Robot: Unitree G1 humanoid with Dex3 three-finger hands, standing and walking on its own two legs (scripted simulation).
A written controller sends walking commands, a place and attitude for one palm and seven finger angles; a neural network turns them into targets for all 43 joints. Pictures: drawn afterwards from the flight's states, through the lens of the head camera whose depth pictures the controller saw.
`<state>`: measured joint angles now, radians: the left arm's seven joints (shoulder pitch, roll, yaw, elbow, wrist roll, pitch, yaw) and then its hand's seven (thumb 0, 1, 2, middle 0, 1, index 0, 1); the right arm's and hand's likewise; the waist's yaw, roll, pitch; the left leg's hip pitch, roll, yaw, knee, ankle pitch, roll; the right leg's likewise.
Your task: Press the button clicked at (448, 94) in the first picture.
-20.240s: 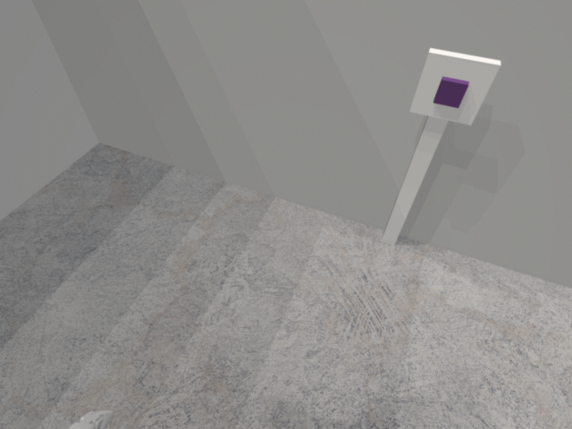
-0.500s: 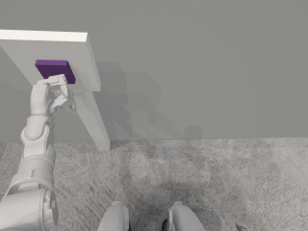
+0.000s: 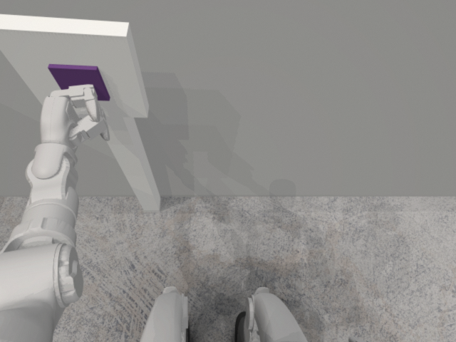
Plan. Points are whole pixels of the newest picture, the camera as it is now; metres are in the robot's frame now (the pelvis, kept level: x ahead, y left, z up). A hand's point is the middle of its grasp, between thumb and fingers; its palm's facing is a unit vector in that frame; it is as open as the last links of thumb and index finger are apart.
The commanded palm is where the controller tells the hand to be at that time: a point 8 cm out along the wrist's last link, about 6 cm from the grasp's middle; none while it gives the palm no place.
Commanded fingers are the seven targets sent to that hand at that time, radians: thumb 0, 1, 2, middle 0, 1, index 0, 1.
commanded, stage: hold the button down briefly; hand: left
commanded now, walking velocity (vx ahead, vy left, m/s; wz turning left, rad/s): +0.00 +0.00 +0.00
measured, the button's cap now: (82, 78) +0.53 +0.24 +0.09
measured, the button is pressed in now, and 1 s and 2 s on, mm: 13 0 0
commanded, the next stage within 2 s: pull the fist back off the button in 0.24 s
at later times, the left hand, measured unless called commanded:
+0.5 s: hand (101, 121) +0.47 +0.21 +0.05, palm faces +0.05 -1.00 -0.04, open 2.9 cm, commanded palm +0.46 +0.24 +0.06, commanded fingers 0.00 0.90 0.90 -1.30 -1.50 -1.30 -1.50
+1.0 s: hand (104, 142) +0.43 +0.20 +0.05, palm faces +0.02 -1.00 -0.02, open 3.1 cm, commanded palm +0.39 +0.25 +0.06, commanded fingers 0.00 0.90 0.90 -1.30 -1.50 -1.30 -1.50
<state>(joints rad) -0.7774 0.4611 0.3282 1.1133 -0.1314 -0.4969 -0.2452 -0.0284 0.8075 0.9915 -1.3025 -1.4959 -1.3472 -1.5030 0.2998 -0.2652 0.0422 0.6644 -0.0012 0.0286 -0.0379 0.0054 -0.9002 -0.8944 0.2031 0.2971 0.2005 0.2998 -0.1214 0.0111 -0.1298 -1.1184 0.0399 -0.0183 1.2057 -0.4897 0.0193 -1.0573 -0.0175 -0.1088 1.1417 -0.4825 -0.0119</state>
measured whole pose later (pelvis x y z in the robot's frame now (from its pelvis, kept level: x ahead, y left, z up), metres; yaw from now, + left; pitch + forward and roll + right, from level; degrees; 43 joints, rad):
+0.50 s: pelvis -0.02 +0.00 -0.01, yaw +0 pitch +23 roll -4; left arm -0.83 0.50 0.32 1.14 -0.13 -0.46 -0.22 -0.02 0.81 0.99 -1.30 -1.50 -1.34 -1.50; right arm 0.33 -0.27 0.05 0.67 0.00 -0.01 -0.04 0.01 -0.90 -0.89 0.20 0.30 0.20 0.30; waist -0.15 0.01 -0.13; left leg -1.17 0.04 -0.03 1.22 -0.46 0.01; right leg -1.10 -0.01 -0.12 1.16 -0.46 -0.02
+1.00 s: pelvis +0.02 +0.00 +0.02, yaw -2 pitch +20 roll -3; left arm -0.40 0.33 0.30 0.75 -0.19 -0.46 -0.22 0.01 0.90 0.92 -1.30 -1.50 -1.30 -1.50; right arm 0.29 -0.25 0.02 0.58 0.02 0.05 -0.01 0.01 -0.90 -0.89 0.20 0.30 0.20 0.30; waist -0.09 0.01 -0.14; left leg -0.96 0.05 0.03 1.11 -0.50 0.03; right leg -0.92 0.00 -0.06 1.05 -0.48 0.00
